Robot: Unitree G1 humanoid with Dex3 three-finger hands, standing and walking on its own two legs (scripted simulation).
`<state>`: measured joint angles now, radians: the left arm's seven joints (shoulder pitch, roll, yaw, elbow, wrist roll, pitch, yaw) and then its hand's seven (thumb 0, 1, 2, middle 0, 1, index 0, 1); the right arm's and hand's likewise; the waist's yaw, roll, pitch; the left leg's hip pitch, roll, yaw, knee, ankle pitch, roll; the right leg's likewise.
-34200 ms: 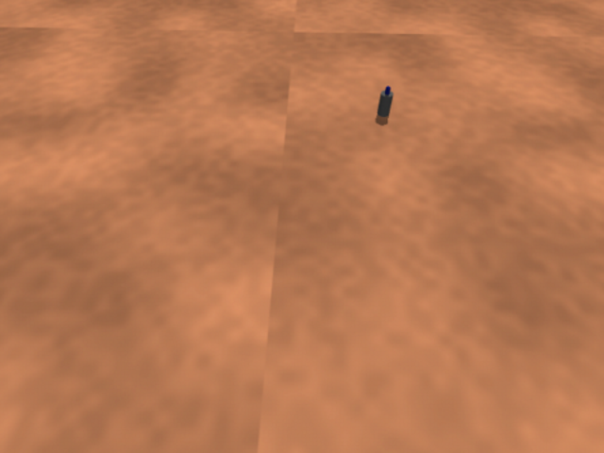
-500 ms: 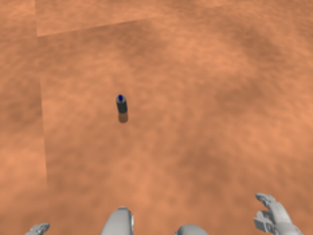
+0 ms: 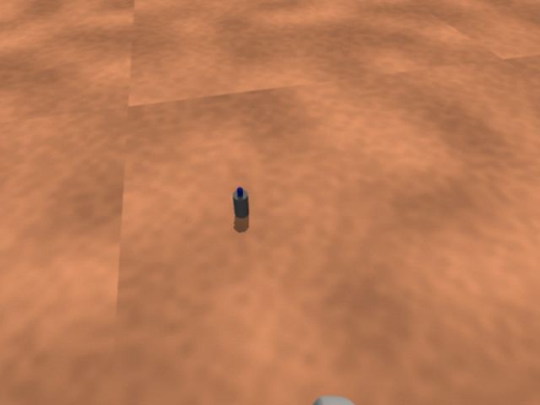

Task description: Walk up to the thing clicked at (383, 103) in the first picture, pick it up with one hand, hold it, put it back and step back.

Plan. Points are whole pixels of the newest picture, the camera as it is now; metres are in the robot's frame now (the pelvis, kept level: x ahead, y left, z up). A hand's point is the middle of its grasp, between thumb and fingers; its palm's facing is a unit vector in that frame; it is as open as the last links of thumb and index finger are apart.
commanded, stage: step back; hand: left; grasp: from the side
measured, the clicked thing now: (240, 201) +1.09 +0.13 -0.68
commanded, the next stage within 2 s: stand in 0.74 s
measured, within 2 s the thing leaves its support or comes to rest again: neither
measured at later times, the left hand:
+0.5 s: hand out of the picture +0.07 +0.26 -0.14, palm faces +0.04 -0.91 -0.42, open 7.4 cm
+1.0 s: hand out of the picture +0.14 +0.25 -0.14, palm faces -0.02 -0.94 -0.34, open 7.4 cm
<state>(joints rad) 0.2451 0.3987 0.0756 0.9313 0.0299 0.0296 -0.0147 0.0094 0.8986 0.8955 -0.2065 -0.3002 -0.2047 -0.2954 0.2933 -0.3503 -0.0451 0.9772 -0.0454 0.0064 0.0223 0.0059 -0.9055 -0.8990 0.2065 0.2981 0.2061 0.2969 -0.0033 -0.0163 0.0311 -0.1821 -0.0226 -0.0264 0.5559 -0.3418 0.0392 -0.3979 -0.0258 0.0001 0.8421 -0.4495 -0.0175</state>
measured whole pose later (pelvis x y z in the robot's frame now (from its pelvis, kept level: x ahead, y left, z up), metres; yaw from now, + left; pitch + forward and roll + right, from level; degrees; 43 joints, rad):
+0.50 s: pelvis +0.04 -0.02 +0.00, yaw +1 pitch -2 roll +0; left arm 0.26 0.36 0.06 0.96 0.03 -0.05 0.01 0.01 0.90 0.90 -0.21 -0.30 -0.21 -0.30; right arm 0.20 -0.39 -0.05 0.97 -0.03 0.02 0.02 0.00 -0.91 -0.90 0.20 0.30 0.20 0.30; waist 0.04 0.04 0.10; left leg -0.37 0.03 -0.04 0.68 -0.32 0.00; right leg -0.23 -0.03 -0.08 0.59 -0.33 -0.02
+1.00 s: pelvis +0.05 +0.00 +0.01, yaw +0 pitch -3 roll +0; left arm 0.11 0.35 -0.01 1.09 0.01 -0.02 -0.01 0.01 0.90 0.90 -0.21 -0.30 -0.21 -0.30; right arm 0.05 -0.34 0.00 1.08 -0.01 -0.02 0.02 0.00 -0.91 -0.90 0.21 0.30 0.20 0.30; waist 0.01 0.00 0.07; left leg -0.21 0.03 0.02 0.44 -0.18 -0.01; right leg -0.12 -0.03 -0.02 0.43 -0.25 0.03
